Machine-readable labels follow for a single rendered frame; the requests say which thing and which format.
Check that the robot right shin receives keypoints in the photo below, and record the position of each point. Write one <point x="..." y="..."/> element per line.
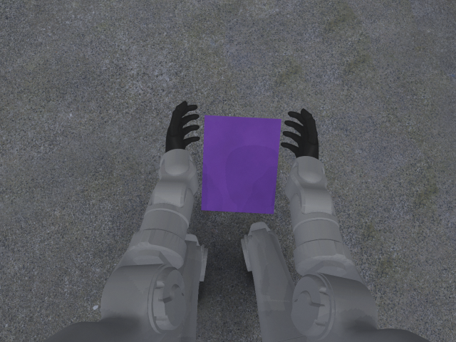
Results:
<point x="261" y="225"/>

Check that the robot right forearm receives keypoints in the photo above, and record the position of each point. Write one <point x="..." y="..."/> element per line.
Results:
<point x="319" y="246"/>

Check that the robot left shin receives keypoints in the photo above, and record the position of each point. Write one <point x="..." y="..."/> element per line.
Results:
<point x="191" y="237"/>

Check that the robot left hand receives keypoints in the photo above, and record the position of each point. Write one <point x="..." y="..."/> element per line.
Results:
<point x="176" y="132"/>

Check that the robot left forearm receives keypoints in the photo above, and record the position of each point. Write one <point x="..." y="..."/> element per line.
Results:
<point x="161" y="239"/>

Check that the robot right hand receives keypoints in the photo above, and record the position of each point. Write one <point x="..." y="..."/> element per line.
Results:
<point x="308" y="141"/>

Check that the robot right upper arm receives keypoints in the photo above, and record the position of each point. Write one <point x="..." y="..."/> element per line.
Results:
<point x="327" y="308"/>

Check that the robot shin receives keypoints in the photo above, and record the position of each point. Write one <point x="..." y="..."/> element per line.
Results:
<point x="261" y="225"/>
<point x="191" y="237"/>

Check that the carton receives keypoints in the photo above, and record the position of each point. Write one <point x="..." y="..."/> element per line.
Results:
<point x="240" y="160"/>

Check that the robot left upper arm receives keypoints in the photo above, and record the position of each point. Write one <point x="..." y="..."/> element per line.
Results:
<point x="140" y="303"/>

